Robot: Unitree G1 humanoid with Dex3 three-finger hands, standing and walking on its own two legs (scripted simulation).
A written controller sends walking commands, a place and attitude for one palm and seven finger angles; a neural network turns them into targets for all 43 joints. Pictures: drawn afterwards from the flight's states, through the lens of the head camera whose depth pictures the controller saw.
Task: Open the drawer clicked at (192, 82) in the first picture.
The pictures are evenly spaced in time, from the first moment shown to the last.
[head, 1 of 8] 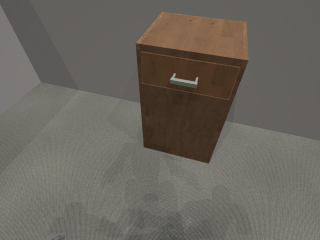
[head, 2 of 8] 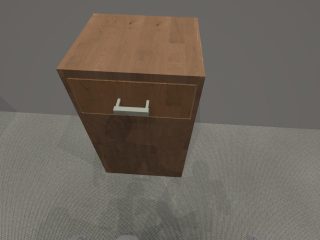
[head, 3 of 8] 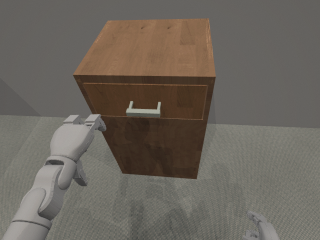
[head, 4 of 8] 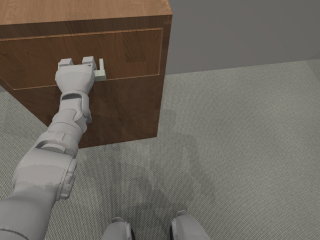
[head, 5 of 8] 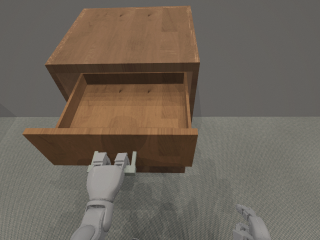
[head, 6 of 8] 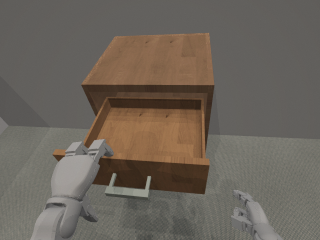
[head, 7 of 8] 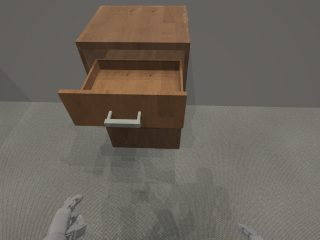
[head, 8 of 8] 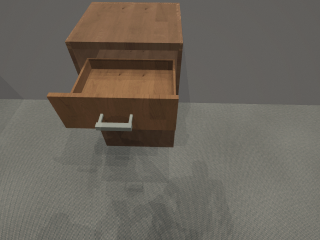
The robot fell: no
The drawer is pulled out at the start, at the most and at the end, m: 0.00 0.30 0.30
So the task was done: yes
